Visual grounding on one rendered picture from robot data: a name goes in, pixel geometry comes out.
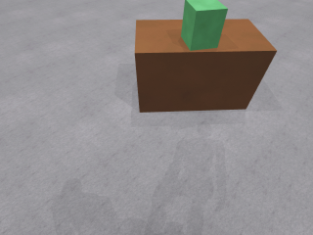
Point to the carton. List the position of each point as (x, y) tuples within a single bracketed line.
[(202, 24)]

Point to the pedestal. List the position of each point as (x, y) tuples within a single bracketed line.
[(171, 78)]

